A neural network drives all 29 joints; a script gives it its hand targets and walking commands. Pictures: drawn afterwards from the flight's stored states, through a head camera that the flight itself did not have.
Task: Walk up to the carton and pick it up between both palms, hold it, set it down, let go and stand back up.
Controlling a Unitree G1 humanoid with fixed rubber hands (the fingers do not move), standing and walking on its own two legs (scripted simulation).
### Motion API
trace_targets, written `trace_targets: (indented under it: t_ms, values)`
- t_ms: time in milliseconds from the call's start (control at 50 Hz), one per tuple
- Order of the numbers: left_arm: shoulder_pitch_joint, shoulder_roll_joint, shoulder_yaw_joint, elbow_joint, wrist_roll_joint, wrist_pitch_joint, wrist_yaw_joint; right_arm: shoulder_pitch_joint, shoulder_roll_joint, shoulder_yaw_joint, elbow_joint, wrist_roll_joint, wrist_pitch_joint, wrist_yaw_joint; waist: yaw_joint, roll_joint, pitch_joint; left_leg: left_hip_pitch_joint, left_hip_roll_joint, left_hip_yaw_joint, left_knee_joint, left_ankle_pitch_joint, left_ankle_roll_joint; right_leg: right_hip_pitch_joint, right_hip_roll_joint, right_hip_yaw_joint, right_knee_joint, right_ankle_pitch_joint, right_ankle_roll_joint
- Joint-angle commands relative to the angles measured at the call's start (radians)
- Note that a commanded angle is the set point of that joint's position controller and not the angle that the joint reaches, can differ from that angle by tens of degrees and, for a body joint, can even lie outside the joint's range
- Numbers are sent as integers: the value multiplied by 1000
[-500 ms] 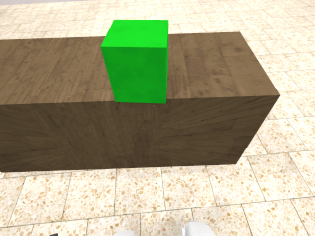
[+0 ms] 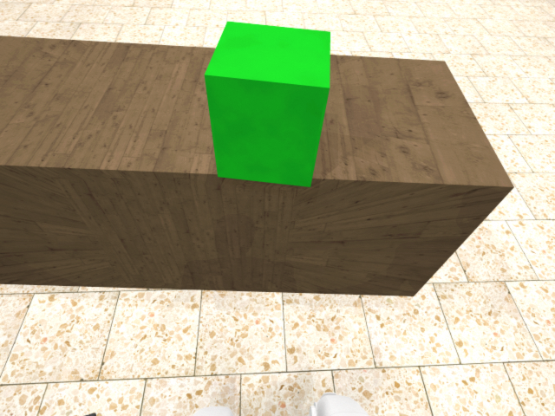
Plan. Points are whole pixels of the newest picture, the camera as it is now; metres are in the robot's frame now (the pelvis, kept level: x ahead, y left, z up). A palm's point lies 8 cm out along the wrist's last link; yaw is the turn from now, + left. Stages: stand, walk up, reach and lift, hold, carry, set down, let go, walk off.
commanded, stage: walk up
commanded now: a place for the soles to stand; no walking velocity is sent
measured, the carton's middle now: (271, 108) +0.69 +0.03 +0.02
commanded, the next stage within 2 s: none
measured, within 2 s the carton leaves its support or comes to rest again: neither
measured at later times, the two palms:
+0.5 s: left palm out of the picture +0.08 +0.31 -0.10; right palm out of the picture +0.05 -0.30 -0.11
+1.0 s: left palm out of the picture +0.12 +0.27 -0.09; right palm out of the picture +0.10 -0.35 -0.11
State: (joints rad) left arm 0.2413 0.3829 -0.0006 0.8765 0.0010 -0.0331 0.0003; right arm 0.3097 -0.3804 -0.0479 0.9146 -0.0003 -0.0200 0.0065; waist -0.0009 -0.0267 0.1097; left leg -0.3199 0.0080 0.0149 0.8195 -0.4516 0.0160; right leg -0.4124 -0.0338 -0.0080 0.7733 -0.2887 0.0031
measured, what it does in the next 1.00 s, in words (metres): lifts its left foot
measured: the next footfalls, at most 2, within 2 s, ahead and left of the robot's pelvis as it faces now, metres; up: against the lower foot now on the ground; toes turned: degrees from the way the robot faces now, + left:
left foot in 1.32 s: +0.24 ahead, +0.11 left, +0.00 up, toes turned +4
right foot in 1.84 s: +0.38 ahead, -0.11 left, +0.00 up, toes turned +3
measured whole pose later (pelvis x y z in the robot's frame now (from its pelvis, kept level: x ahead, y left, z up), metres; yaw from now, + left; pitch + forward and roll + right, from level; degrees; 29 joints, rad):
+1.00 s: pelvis +0.05 -0.04 +0.00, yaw +0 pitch -4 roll +1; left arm 0.25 0.39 0.00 0.92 0.00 -0.10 -0.02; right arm 0.29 -0.38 -0.05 0.90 0.00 -0.04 0.01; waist 0.00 0.02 0.07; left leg -0.33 0.01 0.01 1.07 -0.47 0.02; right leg -0.32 -0.01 -0.03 0.79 -0.41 -0.03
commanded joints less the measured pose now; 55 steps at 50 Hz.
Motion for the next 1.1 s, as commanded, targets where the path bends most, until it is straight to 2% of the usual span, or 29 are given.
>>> trace_targets:
  t_ms: [0, 20, 40, 60, 100, 160, 180, 240, 340, 360, 460, 540, 600, 620, 640, 680, 700, 760, 800, 820, 840, 860, 880, 900, 920, 940, 980, 1000, 1080]
  values:
    - [-42, 304, 97, -40, 2, -42, 30, 1, -195, -49, -66, -6, -15, -26, -16, -38, -182, -5, 23, -74, -33, 121, 41, 116, -262, 314, -184, 240, -230]
    - [-96, 275, 91, -32, 0, -35, 24, 17, -221, -54, -38, -16, -21, -25, -41, -18, -128, 10, 65, -126, -182, 103, 53, 45, -199, 242, -149, 127, -169]
    - [-126, 238, 73, -57, 0, -25, 24, 31, -245, -67, -34, -21, -31, -25, -49, 80, -118, 82, 127, -253, -306, 131, 82, -49, -124, 133, -65, 101, -101]
    - [-108, 189, 66, -46, -8, -19, 18, -15, -279, -64, -42, -22, -40, -24, -15, 131, -77, 69, 226, -391, -381, 215, 116, -100, -17, 17, 30, -8, -48]
    - [-91, 188, 67, -23, 0, -22, 21, -52, -290, -69, -57, -22, -48, -18, -4, 126, -60, 64, 276, -387, -344, 497, 179, -44, 2, -10, 10, -181, -25]
    - [-54, 224, 71, -13, -1, -40, 15, -116, -239, -47, -80, -6, -40, -18, 35, 45, -100, -45, 154, -189, -263, 522, 75, 193, -39, 24, -127, 180, -60]
    - [-44, 234, 75, -11, -3, -43, 15, -99, -240, -42, -78, -6, -37, -22, 30, 78, -125, -40, 113, -145, -217, 532, 47, 194, -77, 55, -104, 284, -86]
    - [-85, 249, 85, -22, 1, -36, 16, -68, -240, -44, -73, -17, -29, -19, 8, 32, -127, -61, 90, -164, -217, 252, 62, 146, -108, 123, -108, 146, -119]
    - [-114, 201, 63, -16, 13, -28, 8, -112, -253, -50, -68, -18, -27, -11, 9, 41, -40, -116, 168, -307, -378, -30, 118, 55, -19, 41, -117, -137, -71]
    - [-105, 203, 61, -10, 10, -31, 7, -134, -259, -47, -68, -20, -28, -8, 19, 89, -26, -140, 162, -291, -392, -41, 116, 75, -14, 36, -134, -147, -72]
    - [-90, 266, 81, 11, 11, -49, 13, -90, -223, -35, -52, -15, -28, -6, 12, 1, -109, -77, 62, -140, -224, 163, 53, 138, -124, 197, -214, -13, -120]
    - [-133, 230, 68, 0, 5, -39, 13, -79, -222, -32, -44, -20, -32, -11, 6, 26, -110, -26, 101, -202, -281, 251, 83, 98, -71, 85, -122, 104, -78]
    - [-111, 223, 67, 7, 13, -41, 14, -118, -234, -39, -60, -18, -32, -11, 13, 15, -131, -42, 108, -191, -268, 256, 86, 139, -65, 80, -141, 113, -76]
    - [-25, 296, 108, -24, 13, -49, -11, -21, -299, -76, -93, -17, -54, 7, 0, 12, -187, -4, 118, -258, -243, -56, 136, 112, -58, 117, -112, -237, -112]
    - [-51, 298, 108, -32, 23, -50, -17, 5, -309, -90, -75, -19, -61, 12, -14, 5, -97, -30, 142, -342, -308, -303, 159, 4, -52, 133, -84, -381, -115]
    - [-109, 262, 110, -57, 23, -35, -27, 60, -351, -109, -60, -36, -55, 20, -60, 178, 23, 94, 256, -544, -543, -583, 218, -274, 19, -9, 77, -336, -61]
    - [-145, 262, 112, -72, 30, -41, -28, 72, -353, -121, -67, -37, -58, 16, -79, 160, 59, 138, 325, -642, -584, -521, 257, -367, 8, -20, 164, -270, -40]
    - [-112, 267, 115, -53, 20, -59, -38, 63, -341, -117, -76, -29, -63, 10, -67, 138, -14, 255, 304, -530, -491, -181, 257, -362, -34, 4, 128, -235, -29]
    - [-54, 247, 109, -40, 22, -73, -34, 28, -318, -115, -81, -29, -59, 17, -39, 138, -85, 220, 277, -374, -386, 77, 229, -175, -11, -46, -37, -203, -26]
    - [23, 217, 104, -24, 18, -84, -28, -17, -305, -103, -95, -21, -54, 17, 6, 138, -129, 169, 240, -266, -267, 256, 189, -22, 15, -86, -188, -110, -34]
    - [170, 236, 124, 24, 16, -91, -16, -90, -247, -81, -121, -19, -52, 21, 96, 80, -195, 24, 155, -168, -74, 395, 127, 257, 35, -55, -278, -38, -35]
    - [288, 350, 153, 47, 18, -100, -1, -88, -157, -56, -151, 1, -53, 25, 140, -220, -261, -200, 21, -78, 279, 278, 53, 491, -161, 332, -414, -108, -68]
    - [268, 417, 173, 39, 8, -101, 8, -66, -143, -42, -137, 0, -53, 18, 108, -270, -221, -462, -97, -61, 331, -81, 4, 640, -341, 669, -466, 69, -134]
    - [228, 391, 160, 16, -1, -96, 10, -89, -233, -54, -115, -10, -48, 5, 96, -105, -202, -538, -49, -106, 363, -111, 19, 670, -389, 693, -415, 133, -191]
    - [193, 387, 158, 10, -5, -93, 9, -92, -246, -57, -107, -7, -46, 1, 80, -89, -156, -513, -15, -129, 410, -102, 18, 565, -404, 699, -400, 164, -258]
    - [159, 339, 146, 4, -7, -89, 5, -114, -238, -60, -107, -11, -43, 3, 55, -1, -46, -451, 40, -110, 404, -45, 31, 374, -374, 589, -461, 50, -234]
    - [76, 334, 131, 0, 3, -89, 5, -139, -229, -70, -124, -3, -35, 23, 40, -26, 115, -377, 49, -130, 358, 71, 39, 184, -284, 437, -530, -44, -147]
    - [64, 338, 135, -8, 3, -88, 9, -105, -227, -78, -124, 5, -28, 27, 25, -90, 143, -341, 56, -117, 321, 94, 23, 172, -271, 400, -531, -18, -141]
    - [108, 312, 121, -19, -8, -96, 5, -113, -213, -77, -127, 1, -24, 34, 34, -120, 188, -295, 69, -87, 232, 139, -4, 174, -259, 299, -513, 177, -177]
